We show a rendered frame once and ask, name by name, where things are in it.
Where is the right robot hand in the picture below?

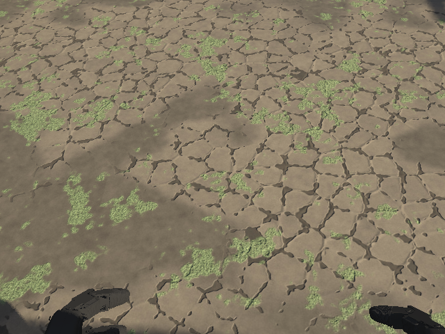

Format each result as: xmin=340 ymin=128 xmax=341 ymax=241
xmin=369 ymin=305 xmax=445 ymax=334

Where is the left robot hand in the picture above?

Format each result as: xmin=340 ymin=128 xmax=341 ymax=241
xmin=45 ymin=288 xmax=130 ymax=334

